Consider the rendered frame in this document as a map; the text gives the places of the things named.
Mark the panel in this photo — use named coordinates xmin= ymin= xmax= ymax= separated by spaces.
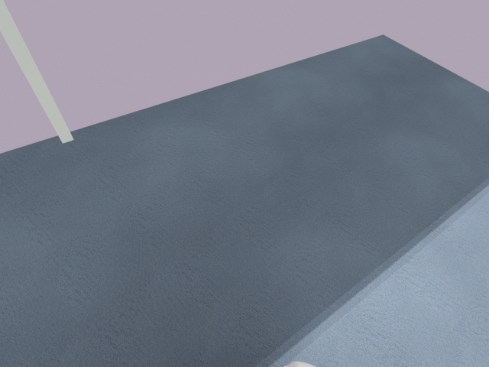
xmin=0 ymin=0 xmax=73 ymax=143

